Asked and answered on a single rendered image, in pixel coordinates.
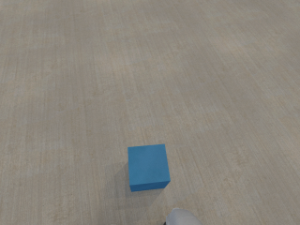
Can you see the carton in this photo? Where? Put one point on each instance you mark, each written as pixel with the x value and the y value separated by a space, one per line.
pixel 148 167

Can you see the robot right thigh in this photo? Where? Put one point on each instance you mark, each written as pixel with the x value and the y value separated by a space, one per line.
pixel 182 217

